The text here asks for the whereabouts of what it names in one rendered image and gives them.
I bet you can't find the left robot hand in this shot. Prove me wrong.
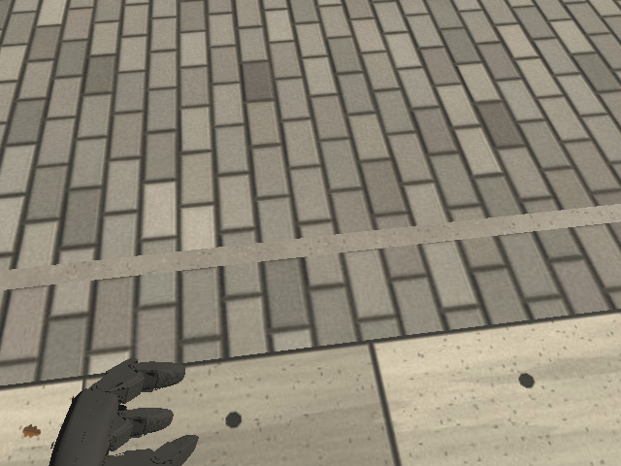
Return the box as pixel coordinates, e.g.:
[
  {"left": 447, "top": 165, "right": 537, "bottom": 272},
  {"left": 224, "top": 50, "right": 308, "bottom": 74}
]
[{"left": 49, "top": 357, "right": 199, "bottom": 466}]

